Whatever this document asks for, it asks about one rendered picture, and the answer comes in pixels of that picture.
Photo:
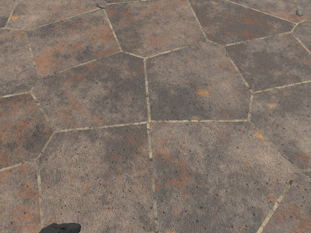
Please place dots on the robot left hand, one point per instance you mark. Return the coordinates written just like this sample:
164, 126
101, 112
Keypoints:
70, 227

